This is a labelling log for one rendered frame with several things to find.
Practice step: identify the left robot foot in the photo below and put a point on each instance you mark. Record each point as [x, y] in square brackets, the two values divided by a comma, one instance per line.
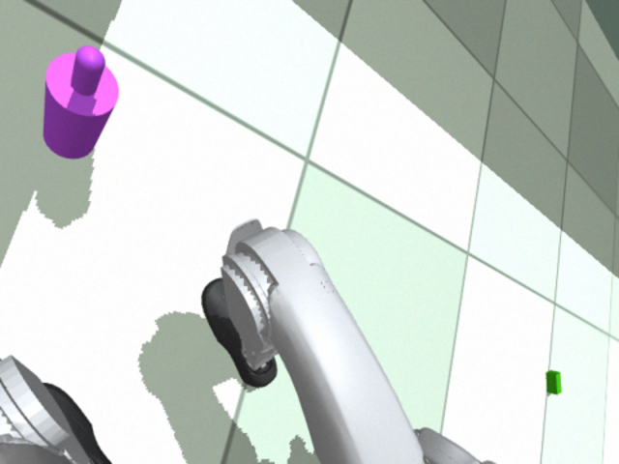
[80, 426]

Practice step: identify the right robot hand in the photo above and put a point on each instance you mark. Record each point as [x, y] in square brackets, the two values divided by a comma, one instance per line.
[438, 449]

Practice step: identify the right robot foot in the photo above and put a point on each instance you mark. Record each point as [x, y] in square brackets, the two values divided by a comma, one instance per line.
[215, 310]

